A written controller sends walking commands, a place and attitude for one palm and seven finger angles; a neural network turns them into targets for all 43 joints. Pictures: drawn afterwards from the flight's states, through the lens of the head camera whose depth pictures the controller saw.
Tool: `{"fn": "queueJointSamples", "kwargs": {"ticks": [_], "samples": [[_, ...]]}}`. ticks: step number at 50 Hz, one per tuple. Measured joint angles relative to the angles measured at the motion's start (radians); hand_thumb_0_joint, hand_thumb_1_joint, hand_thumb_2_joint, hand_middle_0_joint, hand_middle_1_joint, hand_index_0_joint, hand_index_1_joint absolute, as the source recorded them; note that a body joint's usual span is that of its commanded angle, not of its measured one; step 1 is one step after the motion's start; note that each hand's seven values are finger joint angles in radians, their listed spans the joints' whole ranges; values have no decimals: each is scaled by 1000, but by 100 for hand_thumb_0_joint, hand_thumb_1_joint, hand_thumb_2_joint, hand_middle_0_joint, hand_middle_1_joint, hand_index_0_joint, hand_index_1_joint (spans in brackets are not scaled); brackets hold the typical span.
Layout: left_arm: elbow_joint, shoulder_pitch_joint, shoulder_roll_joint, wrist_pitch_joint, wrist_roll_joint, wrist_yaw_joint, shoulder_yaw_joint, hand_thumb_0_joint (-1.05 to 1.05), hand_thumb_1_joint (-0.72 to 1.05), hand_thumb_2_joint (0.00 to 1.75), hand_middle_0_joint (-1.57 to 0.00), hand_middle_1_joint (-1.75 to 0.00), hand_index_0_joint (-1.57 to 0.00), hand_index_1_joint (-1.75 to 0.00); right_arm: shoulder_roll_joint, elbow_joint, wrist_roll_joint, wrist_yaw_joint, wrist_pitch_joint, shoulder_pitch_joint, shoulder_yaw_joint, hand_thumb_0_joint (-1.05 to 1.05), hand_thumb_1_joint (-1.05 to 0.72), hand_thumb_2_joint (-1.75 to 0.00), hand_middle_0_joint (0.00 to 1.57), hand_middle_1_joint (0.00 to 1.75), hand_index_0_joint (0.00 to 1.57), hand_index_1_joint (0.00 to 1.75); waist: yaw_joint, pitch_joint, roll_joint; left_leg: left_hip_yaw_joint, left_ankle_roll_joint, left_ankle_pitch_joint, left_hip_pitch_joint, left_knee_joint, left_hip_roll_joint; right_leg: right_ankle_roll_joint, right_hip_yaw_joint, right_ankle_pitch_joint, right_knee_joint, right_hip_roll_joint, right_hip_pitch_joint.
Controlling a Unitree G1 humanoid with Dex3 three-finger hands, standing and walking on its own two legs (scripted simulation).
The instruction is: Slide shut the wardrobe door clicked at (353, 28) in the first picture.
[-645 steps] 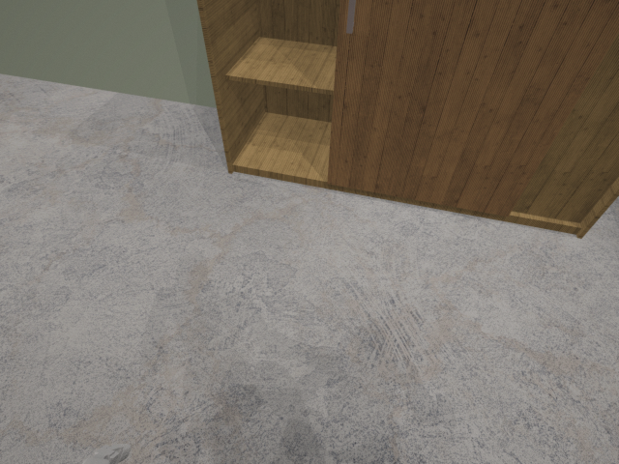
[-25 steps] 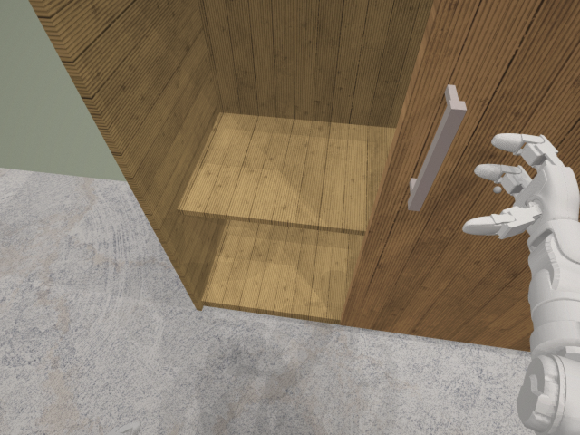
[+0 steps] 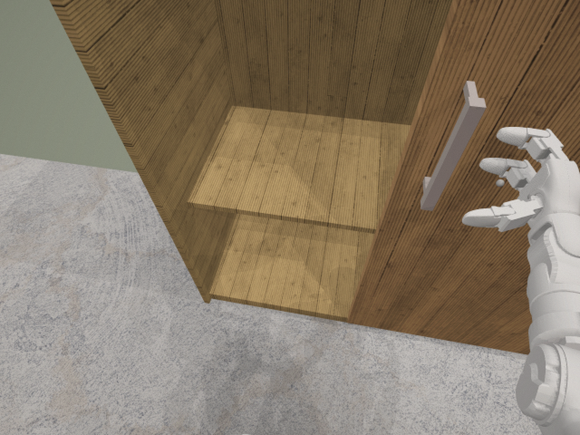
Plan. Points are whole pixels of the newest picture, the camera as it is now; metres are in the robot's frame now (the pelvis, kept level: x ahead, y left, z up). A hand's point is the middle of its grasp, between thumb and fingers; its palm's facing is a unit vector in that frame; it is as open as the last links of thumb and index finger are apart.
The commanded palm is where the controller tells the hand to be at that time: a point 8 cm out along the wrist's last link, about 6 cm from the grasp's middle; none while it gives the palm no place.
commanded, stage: move the hooked fingers beside the handle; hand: right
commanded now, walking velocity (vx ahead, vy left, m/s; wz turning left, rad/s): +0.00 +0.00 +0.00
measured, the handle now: (446, 152) +0.51 -0.14 +0.11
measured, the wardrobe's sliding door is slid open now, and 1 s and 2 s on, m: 0.50 0.50 0.50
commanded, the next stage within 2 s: feel for the door with the fingertips in 0.46 s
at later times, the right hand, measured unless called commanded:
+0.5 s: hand (493, 180) +0.46 -0.19 +0.12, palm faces +0.05 +1.00 -0.01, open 14.0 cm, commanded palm +0.43 -0.24 +0.12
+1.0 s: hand (458, 176) +0.46 -0.15 +0.12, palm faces +0.03 +1.00 -0.01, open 14.0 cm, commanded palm +0.44 -0.21 +0.12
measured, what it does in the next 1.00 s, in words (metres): stands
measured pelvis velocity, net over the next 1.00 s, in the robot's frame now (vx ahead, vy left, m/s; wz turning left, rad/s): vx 0.00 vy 0.01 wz -0.01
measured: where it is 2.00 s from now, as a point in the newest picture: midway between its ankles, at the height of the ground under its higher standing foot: outside the picture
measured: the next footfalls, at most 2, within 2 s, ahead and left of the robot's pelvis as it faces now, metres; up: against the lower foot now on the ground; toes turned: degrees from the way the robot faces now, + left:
none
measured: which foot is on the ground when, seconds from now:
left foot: down 0.00-1.00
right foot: down 0.00-1.00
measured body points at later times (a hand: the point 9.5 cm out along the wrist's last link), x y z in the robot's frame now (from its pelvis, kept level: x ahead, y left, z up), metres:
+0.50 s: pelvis +0.00 +0.00 +0.00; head +0.05 +0.00 +0.45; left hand +0.04 +0.27 -0.11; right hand +0.45 -0.25 +0.13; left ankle -0.01 +0.12 -0.72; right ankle +0.01 -0.10 -0.72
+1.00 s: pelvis +0.00 +0.01 +0.00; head +0.05 +0.01 +0.44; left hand +0.05 +0.27 -0.12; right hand +0.46 -0.21 +0.12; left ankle -0.01 +0.12 -0.72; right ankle +0.01 -0.10 -0.72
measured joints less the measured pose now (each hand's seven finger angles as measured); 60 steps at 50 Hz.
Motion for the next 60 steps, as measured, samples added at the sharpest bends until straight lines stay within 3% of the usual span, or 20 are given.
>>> {"fn": "queueJointSamples", "kwargs": {"ticks": [16, 31, 37, 51, 60], "samples": [[-9, -34, -1, -7, -1, -1, -5, 1, 90, 89, -21, -30, -20, -30, 28, 13, 0, -28, -8, -25, 24, -1, 50, -30, 30, 120, 30, 120, -10, -1, 2, 2, 1, -3, -2, 12, 3, 1, 2, 3, 4, 3, 1], [-4, -14, 4, 1, -3, 4, -4, 1, 90, 89, -21, -30, -20, -30, 8, 31, -1, -21, -4, -38, 26, -1, 50, -30, 30, 120, 30, 120, -3, 6, 1, 6, 6, -4, -8, 14, -1, 6, 7, 3, 6, -1, -7], [3, -6, 3, 1, -1, -3, 3, 1, 90, 89, -21, -30, -20, -30, 38, 6, 9, -35, -8, -34, 49, -1, 50, -30, 30, 120, 30, 120, -7, 2, -1, 6, 7, -6, -9, 14, -1, 7, 8, 1, 6, 0, -8], [9, -25, -14, 2, 4, -20, 4, 1, 90, 89, -21, -30, -20, -30, 109, -9, -19, -117, -5, -40, 84, -1, 50, -30, 30, 120, 30, 121, -8, -1, -2, 5, 9, -18, -10, 28, -1, 10, 8, -7, 12, -1, -5], [4, -32, -14, -3, 6, -15, -2, 1, 90, 89, -21, -30, -20, -30, 80, 56, -36, -118, -16, -83, 65, -1, 50, -30, 35, 123, 35, 125, -1, 5, -3, 8, 15, -16, -24, 37, -3, 15, 11, 0, 15, -3, -16]]}}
